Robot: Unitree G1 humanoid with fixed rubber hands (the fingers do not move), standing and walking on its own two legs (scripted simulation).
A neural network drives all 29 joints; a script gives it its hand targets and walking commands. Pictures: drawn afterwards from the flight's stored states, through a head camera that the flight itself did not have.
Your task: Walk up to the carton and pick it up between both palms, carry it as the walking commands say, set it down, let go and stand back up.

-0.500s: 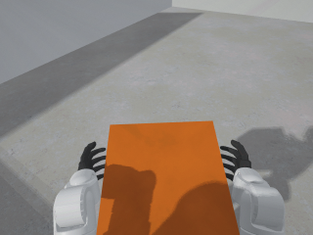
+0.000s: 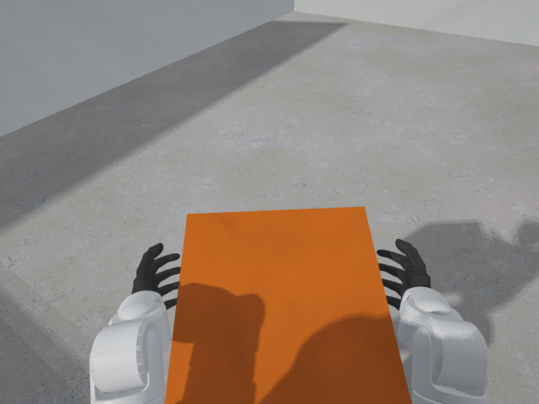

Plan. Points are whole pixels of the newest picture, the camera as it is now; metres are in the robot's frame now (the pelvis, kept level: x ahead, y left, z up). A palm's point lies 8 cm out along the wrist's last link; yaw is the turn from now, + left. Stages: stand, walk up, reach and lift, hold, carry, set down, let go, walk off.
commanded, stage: carry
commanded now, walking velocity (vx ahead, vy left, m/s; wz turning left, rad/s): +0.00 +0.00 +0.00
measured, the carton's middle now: (280, 315) +0.26 +0.00 +0.02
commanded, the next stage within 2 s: none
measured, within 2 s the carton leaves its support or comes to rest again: neither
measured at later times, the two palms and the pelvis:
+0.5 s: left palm (146, 278) +0.27 +0.18 +0.10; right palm (397, 272) +0.27 -0.16 +0.11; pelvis +0.03 +0.01 +0.00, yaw +0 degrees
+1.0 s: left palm (150, 270) +0.29 +0.18 +0.10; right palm (397, 267) +0.28 -0.16 +0.11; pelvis +0.04 +0.01 +0.00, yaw -1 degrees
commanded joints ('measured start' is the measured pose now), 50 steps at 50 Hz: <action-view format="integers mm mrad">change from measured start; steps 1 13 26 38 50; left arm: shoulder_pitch -410 -405 -406 -407 -405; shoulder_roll -812 -813 -810 -805 -797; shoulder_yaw -702 -709 -712 -710 -703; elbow -62 -76 -84 -84 -81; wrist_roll -378 -381 -384 -380 -374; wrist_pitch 16 16 18 18 12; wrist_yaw -239 -238 -237 -231 -227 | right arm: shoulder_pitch -420 -415 -411 -411 -413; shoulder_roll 807 810 810 805 800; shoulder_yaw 691 696 694 689 686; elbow -62 -67 -72 -73 -73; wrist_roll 372 375 372 371 370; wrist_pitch -3 -2 0 -1 -7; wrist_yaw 229 226 223 224 223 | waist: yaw -1 1 2 2 0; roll -8 -3 -5 0 -3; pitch -141 -166 -164 -159 -156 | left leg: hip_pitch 24 57 71 70 73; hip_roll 64 78 83 87 88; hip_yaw -54 -44 -38 -35 -27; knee -96 -89 -96 -107 -108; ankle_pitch -28 80 102 93 87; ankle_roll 22 24 30 32 33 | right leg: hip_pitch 109 158 169 180 187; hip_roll -93 -106 -106 -99 -98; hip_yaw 111 89 84 88 92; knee -122 -76 -66 -68 -70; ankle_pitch -130 34 69 75 86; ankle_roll -2 -3 -4 -9 -11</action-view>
